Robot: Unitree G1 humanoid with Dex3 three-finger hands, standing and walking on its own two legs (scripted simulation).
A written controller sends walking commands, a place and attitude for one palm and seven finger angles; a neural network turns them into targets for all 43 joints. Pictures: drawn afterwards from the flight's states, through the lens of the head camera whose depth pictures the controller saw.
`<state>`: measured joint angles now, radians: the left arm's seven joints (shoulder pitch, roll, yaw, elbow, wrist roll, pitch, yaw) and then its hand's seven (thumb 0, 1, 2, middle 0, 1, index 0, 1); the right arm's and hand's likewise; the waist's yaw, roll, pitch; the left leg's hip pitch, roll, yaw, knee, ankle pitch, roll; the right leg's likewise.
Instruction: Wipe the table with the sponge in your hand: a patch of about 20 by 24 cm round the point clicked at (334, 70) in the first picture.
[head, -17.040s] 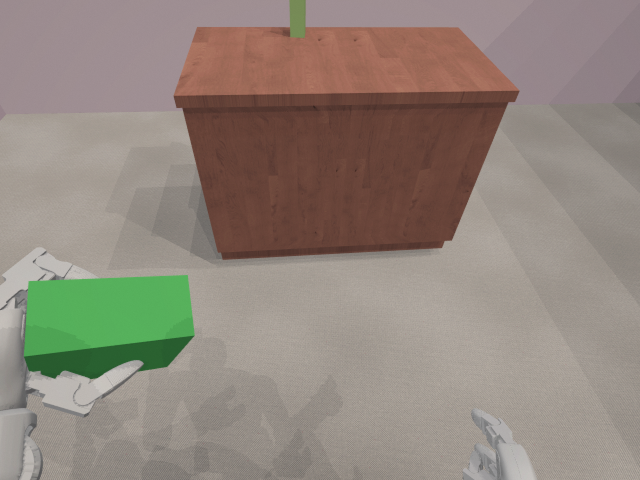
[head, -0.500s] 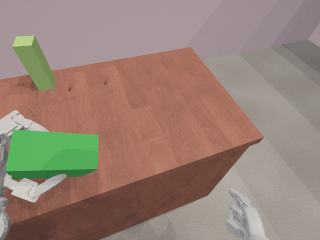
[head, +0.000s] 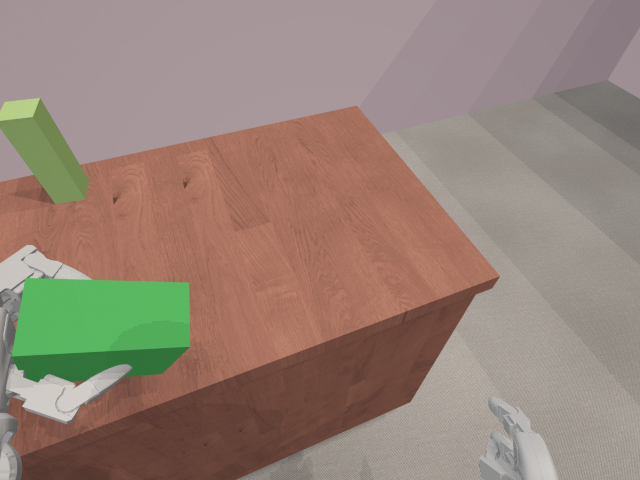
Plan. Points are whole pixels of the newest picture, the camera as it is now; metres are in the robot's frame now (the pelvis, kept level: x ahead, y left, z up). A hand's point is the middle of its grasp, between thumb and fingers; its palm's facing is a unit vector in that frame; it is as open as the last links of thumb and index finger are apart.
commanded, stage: come to a stop and stand still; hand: left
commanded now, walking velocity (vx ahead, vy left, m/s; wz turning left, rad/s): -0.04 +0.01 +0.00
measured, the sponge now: (130, 333) +0.23 +0.20 +0.13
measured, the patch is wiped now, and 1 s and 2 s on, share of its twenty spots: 0.00 0.00 0.00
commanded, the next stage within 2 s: look again from close up in 0.82 s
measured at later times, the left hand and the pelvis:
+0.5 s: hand out of the picture +0.20 +0.34 +0.15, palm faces +0.37 -0.84 -0.39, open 10.2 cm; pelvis -0.02 +0.08 +0.00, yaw +1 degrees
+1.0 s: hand out of the picture +0.20 +0.35 +0.16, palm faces +0.36 -0.84 -0.40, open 10.2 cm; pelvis -0.02 +0.10 +0.00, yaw +0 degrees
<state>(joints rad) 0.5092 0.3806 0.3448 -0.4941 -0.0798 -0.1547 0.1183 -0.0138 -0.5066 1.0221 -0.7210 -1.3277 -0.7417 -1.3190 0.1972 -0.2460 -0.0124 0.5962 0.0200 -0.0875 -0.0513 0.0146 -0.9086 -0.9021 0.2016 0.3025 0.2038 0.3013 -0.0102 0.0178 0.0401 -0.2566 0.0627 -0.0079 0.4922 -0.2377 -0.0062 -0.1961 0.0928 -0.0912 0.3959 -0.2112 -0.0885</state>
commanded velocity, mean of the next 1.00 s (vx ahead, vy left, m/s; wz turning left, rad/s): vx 0.00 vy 0.00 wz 0.00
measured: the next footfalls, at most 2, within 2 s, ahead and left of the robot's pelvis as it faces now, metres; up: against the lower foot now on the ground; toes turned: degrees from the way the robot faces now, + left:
none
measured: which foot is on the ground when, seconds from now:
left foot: down 0.00-1.00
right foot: down 0.00-1.00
